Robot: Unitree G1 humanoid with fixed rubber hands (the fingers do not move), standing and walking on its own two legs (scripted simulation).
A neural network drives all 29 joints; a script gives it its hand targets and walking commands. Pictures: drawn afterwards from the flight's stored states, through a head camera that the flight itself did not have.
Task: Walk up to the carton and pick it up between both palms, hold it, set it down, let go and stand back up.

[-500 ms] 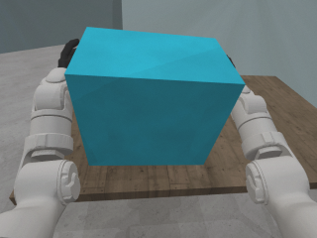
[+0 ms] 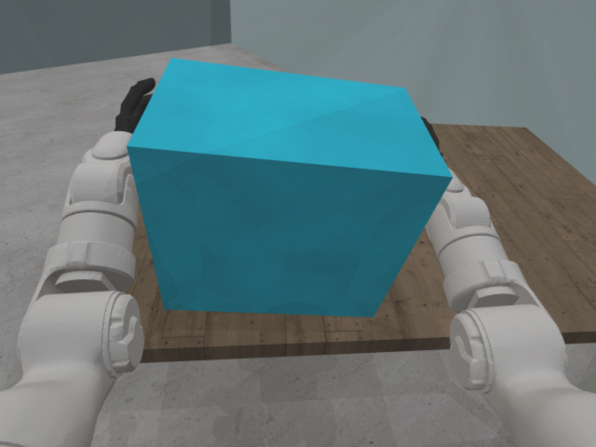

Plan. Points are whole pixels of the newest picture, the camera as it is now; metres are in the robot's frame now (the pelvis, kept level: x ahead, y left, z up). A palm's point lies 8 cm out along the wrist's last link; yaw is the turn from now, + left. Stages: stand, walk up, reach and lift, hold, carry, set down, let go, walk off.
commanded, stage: set down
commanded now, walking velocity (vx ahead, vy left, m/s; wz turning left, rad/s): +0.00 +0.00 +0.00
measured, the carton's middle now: (282, 200) +0.37 +0.00 +0.19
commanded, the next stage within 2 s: none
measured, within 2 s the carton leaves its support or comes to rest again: neither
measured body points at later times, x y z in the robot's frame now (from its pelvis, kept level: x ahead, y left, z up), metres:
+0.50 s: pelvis +0.01 +0.00 +0.00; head -0.02 +0.02 +0.45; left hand +0.46 +0.17 +0.20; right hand +0.41 -0.20 +0.19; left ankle -0.01 +0.10 -0.75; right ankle -0.01 -0.13 -0.75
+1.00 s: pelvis +0.02 -0.01 +0.00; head +0.01 +0.02 +0.45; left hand +0.47 +0.19 +0.18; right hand +0.42 -0.19 +0.14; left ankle -0.01 +0.10 -0.75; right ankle -0.01 -0.13 -0.75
